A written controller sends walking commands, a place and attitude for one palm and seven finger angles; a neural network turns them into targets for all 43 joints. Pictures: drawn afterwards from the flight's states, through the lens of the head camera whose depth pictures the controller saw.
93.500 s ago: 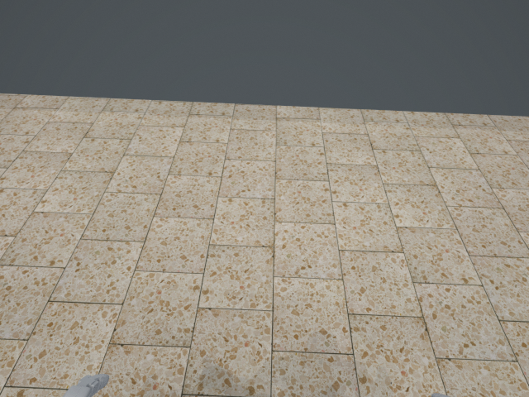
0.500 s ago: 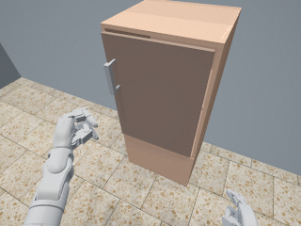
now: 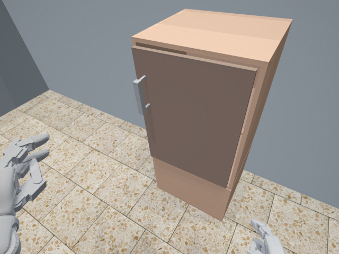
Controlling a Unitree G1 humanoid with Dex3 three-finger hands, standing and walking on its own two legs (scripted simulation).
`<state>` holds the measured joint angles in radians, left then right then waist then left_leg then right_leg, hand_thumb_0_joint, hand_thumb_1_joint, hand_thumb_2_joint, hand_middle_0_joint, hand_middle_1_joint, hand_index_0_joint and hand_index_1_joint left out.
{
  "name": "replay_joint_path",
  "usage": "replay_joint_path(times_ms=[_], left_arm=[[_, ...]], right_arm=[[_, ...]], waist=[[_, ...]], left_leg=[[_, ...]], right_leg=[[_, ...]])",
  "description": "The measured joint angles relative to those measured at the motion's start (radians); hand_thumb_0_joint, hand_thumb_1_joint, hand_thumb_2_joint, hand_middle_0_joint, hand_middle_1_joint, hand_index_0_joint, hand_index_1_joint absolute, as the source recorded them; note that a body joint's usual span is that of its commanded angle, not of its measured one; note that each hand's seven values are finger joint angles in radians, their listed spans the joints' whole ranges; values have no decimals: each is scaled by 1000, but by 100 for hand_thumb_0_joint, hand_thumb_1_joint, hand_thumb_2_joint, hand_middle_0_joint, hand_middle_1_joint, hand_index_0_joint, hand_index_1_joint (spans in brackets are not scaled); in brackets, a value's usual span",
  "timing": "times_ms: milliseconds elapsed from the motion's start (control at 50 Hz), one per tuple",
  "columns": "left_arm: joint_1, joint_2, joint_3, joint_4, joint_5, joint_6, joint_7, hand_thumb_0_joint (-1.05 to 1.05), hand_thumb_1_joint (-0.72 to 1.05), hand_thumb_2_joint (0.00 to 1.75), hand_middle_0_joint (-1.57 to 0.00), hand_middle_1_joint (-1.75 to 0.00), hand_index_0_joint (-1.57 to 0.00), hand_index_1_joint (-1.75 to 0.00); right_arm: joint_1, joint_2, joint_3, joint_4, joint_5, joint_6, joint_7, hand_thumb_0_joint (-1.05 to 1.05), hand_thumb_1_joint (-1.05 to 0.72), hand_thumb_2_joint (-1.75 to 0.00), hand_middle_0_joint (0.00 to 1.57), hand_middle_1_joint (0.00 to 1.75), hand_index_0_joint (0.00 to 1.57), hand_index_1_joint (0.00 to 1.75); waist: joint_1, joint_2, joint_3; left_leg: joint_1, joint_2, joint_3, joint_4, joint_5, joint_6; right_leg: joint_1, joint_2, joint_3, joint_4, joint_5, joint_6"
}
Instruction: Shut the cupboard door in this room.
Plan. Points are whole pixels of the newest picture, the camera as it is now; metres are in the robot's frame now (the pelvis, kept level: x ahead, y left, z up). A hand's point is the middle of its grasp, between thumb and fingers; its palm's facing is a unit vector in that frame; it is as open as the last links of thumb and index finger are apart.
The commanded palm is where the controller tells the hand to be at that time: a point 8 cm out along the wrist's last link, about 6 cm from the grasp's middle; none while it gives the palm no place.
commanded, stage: draw the hand back to the body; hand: left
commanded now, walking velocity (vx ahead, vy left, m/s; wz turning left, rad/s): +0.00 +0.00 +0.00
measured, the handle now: (143, 95) +0.65 +0.18 +0.04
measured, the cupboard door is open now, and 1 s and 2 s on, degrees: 2 2 2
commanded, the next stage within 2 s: step back with the hand held close in 0.40 s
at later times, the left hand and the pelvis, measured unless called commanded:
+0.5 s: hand (46, 179) +0.19 +0.25 +0.17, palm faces +0.46 -0.79 -0.41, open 7.4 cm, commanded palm +0.15 +0.28 +0.17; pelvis +0.01 -0.02 +0.00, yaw +0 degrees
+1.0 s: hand (12, 201) +0.15 +0.29 +0.16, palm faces +0.41 -0.77 -0.49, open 7.4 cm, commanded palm +0.09 +0.32 +0.17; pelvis -0.05 +0.02 -0.01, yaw +0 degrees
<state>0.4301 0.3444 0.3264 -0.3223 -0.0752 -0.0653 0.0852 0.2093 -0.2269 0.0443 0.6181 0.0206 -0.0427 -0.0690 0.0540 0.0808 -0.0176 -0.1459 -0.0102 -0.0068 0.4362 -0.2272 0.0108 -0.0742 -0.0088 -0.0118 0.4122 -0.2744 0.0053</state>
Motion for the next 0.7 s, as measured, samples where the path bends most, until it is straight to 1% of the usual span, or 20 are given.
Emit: replay_joint_path(times_ms=[60, 100, 180, 240, 300, 360, 460, 540, 620, 700], left_arm=[[56, 13, 39, -41, -3, -9, 5, 2, 90, 90, -39, -50, -39, -50], [65, 12, 50, -47, -3, -14, 10, 2, 90, 90, -34, -45, -34, -45], [26, -17, 36, -14, 3, -10, 18, 2, 90, 90, -27, -37, -28, -38], [3, -33, 17, 7, 4, -2, 19, 2, 90, 90, -24, -34, -25, -34], [4, -33, 2, 1, 5, 0, 16, 2, 90, 90, -23, -32, -23, -33], [16, -22, -2, -22, 4, -3, 13, 2, 90, 90, -22, -31, -22, -31], [25, -1, 19, -42, 1, -15, 8, 2, 89, 90, -22, -31, -22, -31], [25, -1, 33, -34, -3, -16, 4, 2, 89, 90, -21, -30, -22, -31], [33, 4, 45, -23, 5, -43, 6, 2, 89, 90, -21, -30, -21, -30], [62, 21, 46, -39, 7, -59, 11, 2, 89, 90, -21, -30, -21, -30]], right_arm=[[5, -9, -12, 6, 0, -13, -4, 1, -90, -90, 20, 30, 21, 30], [4, -15, -19, 9, 1, -20, -7, 1, -90, -90, 20, 30, 21, 30], [-8, -27, -26, 14, 1, -32, -15, 1, -90, -90, 20, 30, 21, 30], [-19, -24, -25, 16, -1, -38, -20, 1, -90, -90, 20, 30, 21, 30], [-23, -14, -21, 15, -4, -46, -22, 1, -90, -90, 20, 30, 21, 30], [-21, -6, -17, 13, -5, -54, -23, 1, -90, -90, 20, 30, 21, 30], [-19, -1, -16, 11, -6, -56, -21, 1, -90, -90, 20, 30, 21, 30], [-18, -3, -20, 11, -5, -49, -17, 1, -90, -90, 20, 30, 21, 30], [-22, -18, -28, 0, -5, -15, -11, 1, -90, -90, 20, 30, 21, 30], [-35, -28, -45, -7, -2, 27, -15, 1, -90, -90, 20, 30, 21, 30]], waist=[[6, 5, -6], [12, 8, -5], [21, 12, 9], [19, 6, 14], [13, -5, 11], [7, -11, 5], [2, -8, 2], [2, -2, 6], [-20, 18, -7], [-37, 12, 1]], left_leg=[[2, 2, -2, 3, -5, -2], [3, 2, -6, 5, -6, -3], [2, -1, -14, 5, -2, -5], [1, -1, -15, 0, 3, -7], [3, 3, -13, -3, 3, -12], [8, 9, -11, 0, -3, -16], [15, 16, -7, 1, -10, -19], [15, 17, -4, -2, -9, -19], [-54, 23, -24, 47, -20, -15], [-105, 15, -25, 72, -20, -10]], right_leg=[[4, 2, -2, 1, -4, -2], [5, 2, -6, 5, -8, -3], [3, 0, -15, 13, -11, -5], [-3, 0, -15, 19, -13, -8], [-5, 4, -13, 22, -16, -13], [1, 10, -11, 20, -18, -16], [9, 16, -7, 16, -19, -20], [7, 17, -3, 14, -17, -19], [-31, 25, -23, 12, -9, -17], [-81, 16, -25, 36, -8, -8]])
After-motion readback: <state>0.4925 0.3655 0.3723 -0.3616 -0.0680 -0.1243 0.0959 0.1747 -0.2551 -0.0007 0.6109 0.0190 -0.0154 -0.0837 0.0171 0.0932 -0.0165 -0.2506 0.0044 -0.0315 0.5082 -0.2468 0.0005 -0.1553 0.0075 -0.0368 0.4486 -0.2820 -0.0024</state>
